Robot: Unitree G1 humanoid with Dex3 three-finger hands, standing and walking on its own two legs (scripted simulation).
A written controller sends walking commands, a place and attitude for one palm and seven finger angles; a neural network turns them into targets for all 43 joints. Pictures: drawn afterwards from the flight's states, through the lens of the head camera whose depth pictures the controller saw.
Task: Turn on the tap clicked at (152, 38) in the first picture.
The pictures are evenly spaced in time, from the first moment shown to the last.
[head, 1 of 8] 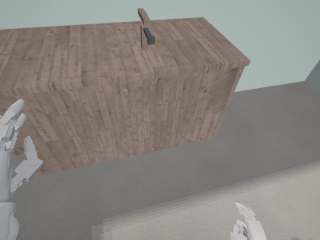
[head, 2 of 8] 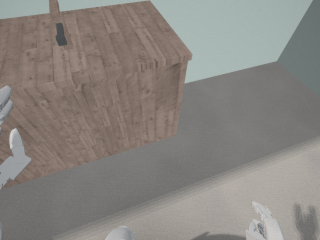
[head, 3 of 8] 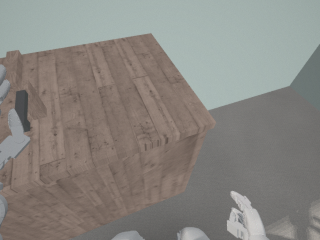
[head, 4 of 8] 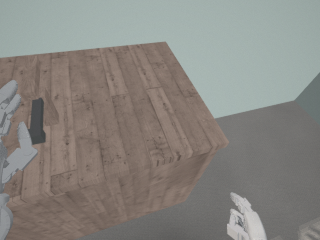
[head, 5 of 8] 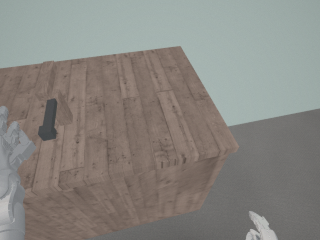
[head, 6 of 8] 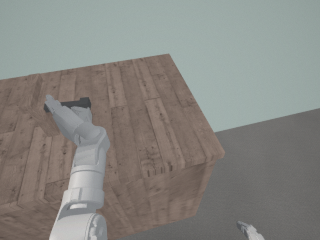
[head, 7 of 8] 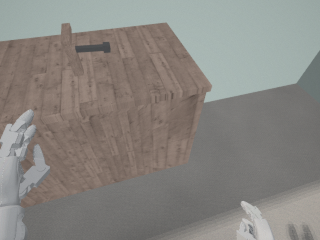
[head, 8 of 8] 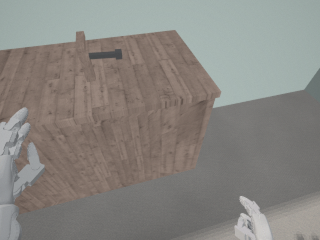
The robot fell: no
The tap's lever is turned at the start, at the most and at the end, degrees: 0 87 82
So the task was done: yes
